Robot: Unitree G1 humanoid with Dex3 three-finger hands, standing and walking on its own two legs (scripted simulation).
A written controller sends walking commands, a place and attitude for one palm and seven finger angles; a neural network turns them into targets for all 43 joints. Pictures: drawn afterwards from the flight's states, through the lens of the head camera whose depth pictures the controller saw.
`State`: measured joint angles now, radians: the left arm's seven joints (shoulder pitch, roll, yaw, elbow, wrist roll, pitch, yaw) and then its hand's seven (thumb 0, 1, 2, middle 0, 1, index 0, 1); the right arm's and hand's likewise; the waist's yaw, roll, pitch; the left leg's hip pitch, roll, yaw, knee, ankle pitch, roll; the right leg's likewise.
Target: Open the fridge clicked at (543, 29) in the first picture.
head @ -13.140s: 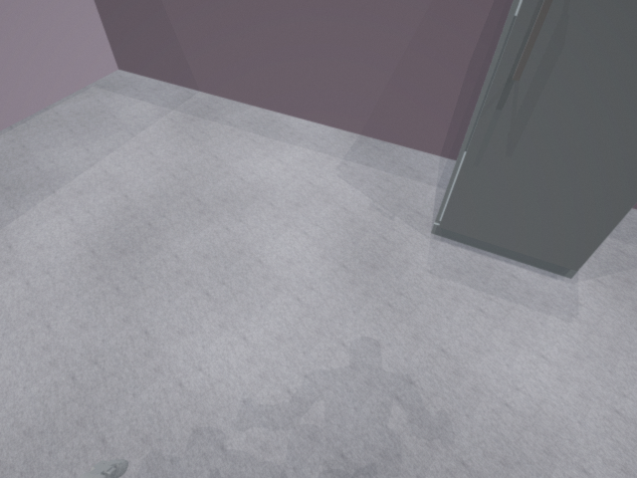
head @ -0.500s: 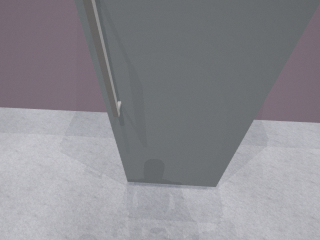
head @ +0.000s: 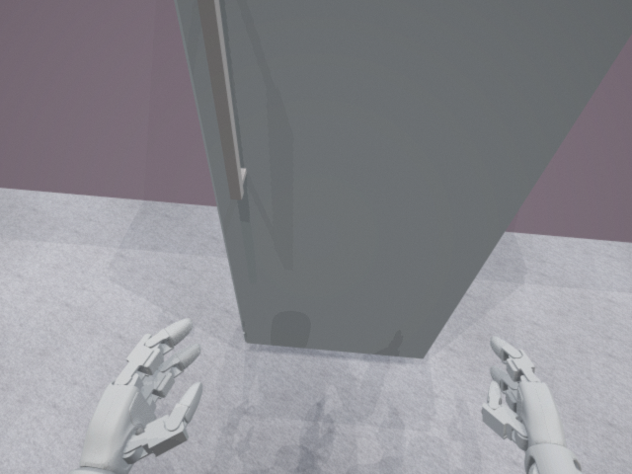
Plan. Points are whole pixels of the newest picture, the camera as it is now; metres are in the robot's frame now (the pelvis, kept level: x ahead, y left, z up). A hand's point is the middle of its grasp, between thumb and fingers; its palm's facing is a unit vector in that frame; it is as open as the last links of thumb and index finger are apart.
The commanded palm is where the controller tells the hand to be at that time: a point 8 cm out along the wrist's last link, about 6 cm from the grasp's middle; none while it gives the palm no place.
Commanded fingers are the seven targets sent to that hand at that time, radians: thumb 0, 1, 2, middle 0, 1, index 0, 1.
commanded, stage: raise the hand to about handle height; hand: left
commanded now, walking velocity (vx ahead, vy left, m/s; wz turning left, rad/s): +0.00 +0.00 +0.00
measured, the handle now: (225, 84) +0.54 +0.17 +0.22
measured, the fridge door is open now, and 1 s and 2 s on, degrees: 0 0 0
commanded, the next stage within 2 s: move the hooked fingers beside the handle in 1.70 s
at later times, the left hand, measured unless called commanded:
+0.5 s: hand (95, 348) +0.22 +0.24 +0.10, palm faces +0.11 -0.99 -0.07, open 11.5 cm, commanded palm +0.18 +0.29 +0.11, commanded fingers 0.00 -0.17 0.44 -0.28 -0.99 -0.28 -0.99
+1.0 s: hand (46, 273) +0.26 +0.28 +0.17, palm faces +0.06 -1.00 -0.08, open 13.9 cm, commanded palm +0.22 +0.33 +0.18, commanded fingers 0.00 -0.50 0.30 -0.30 -1.20 -0.30 -1.20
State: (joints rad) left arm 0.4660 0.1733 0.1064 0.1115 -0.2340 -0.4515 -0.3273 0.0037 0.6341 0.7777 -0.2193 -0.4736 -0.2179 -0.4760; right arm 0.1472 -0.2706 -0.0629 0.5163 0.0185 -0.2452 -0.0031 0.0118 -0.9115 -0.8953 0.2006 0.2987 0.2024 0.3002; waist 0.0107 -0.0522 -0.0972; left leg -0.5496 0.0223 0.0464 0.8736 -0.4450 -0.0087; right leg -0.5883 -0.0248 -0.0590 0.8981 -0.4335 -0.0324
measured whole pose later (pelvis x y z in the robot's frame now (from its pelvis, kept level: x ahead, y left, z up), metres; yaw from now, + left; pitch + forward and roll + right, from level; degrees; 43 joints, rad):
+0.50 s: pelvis +0.00 +0.02 +0.01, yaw +1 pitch +5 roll -1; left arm 0.37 0.28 0.28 -0.11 -0.32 -0.19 -0.23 0.00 0.05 0.53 -0.26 -0.85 -0.26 -0.85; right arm 0.32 -0.22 0.04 0.59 0.04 -0.24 -0.06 0.02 -0.91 -0.89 0.21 0.30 0.21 0.30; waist 0.00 0.03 -0.07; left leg -0.48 0.02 0.03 0.81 -0.41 0.02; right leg -0.48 -0.02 -0.08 0.77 -0.37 -0.01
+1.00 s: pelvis +0.01 +0.01 +0.03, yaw +2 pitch -1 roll -1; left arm 0.03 0.41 0.39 0.10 -0.34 0.04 -0.44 -0.01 -0.47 0.31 -0.30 -1.18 -0.29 -1.18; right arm 0.22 -0.26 0.08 0.59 0.06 -0.28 -0.10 0.01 -0.91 -0.90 0.20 0.30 0.21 0.30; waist 0.06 0.05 -0.03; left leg -0.26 0.02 0.01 0.61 -0.34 0.01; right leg -0.26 -0.02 -0.10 0.57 -0.30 -0.01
